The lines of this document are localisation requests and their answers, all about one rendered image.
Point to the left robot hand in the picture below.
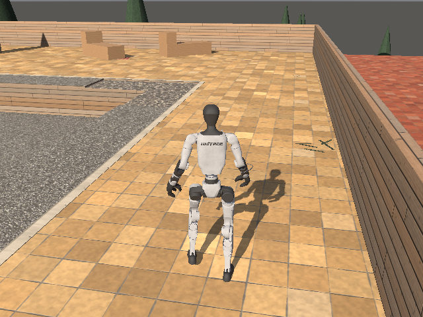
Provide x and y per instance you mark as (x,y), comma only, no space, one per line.
(170,188)

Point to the right robot upper arm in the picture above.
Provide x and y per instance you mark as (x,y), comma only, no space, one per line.
(236,149)

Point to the right robot hand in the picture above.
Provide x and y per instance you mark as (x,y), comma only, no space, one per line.
(247,180)

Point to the left robot upper arm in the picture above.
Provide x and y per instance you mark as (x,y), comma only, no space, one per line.
(186,150)

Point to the robot right forearm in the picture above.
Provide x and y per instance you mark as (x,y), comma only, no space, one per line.
(244,170)

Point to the robot left shin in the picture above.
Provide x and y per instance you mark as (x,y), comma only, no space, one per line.
(192,233)

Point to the humanoid robot torso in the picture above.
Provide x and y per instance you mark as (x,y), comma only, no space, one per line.
(211,150)

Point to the robot left forearm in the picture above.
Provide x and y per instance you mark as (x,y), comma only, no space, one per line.
(176,175)

